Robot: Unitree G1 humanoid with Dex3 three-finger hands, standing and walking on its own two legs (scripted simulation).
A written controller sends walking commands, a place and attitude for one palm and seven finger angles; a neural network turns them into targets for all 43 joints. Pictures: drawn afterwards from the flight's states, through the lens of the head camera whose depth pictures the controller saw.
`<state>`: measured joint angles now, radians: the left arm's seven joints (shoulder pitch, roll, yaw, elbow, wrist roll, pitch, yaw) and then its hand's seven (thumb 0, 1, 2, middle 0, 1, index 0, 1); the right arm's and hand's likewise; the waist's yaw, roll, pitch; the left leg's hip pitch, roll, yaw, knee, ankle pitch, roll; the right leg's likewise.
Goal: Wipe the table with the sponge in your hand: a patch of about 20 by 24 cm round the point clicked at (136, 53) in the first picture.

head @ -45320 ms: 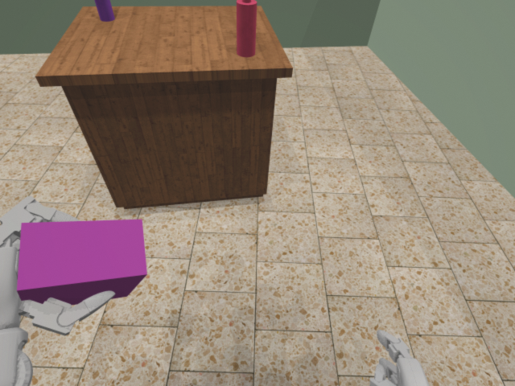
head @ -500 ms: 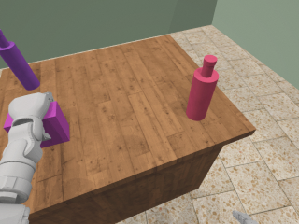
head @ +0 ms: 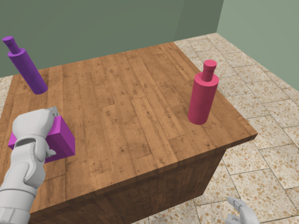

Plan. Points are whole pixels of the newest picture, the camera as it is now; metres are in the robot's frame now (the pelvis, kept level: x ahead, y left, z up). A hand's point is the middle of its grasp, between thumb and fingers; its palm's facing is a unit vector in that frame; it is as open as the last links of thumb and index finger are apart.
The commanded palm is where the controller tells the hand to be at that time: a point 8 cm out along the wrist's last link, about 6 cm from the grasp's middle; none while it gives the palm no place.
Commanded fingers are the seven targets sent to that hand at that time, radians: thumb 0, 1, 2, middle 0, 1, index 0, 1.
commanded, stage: wipe back along the first lane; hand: left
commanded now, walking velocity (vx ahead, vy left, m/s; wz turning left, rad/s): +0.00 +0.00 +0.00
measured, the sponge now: (48, 145) +0.30 +0.34 +0.04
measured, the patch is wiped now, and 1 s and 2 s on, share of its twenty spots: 1.00 1.00 1.00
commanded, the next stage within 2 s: lift the sponge slowly off the table in 0.66 s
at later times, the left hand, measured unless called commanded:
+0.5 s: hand (45, 155) +0.25 +0.30 +0.08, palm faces +0.03 -0.06 -1.00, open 10.4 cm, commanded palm +0.21 +0.29 +0.11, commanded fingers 0.00 0.10 1.30 -1.20 -1.60 -1.20 -1.60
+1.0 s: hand (46, 165) +0.22 +0.28 +0.08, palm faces +0.03 -0.08 -1.00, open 10.4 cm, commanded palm +0.19 +0.28 +0.12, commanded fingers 0.00 0.10 1.30 -1.20 -1.60 -1.20 -1.60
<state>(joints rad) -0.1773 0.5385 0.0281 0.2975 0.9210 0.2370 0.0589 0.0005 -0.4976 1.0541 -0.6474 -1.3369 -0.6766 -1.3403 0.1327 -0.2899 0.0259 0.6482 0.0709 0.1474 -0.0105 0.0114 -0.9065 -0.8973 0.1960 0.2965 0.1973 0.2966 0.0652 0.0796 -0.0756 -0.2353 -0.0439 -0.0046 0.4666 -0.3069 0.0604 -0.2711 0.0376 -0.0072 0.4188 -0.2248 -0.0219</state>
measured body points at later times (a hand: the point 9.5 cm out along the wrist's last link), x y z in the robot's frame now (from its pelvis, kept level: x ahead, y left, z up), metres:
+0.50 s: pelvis -0.01 -0.01 +0.00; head -0.01 -0.04 +0.45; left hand +0.24 +0.30 +0.13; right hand +0.22 -0.22 -0.09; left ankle -0.05 +0.08 -0.74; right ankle -0.01 -0.11 -0.74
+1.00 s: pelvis -0.01 -0.02 +0.00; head -0.02 -0.05 +0.45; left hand +0.22 +0.28 +0.13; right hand +0.21 -0.23 -0.09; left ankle -0.05 +0.08 -0.74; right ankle -0.01 -0.11 -0.74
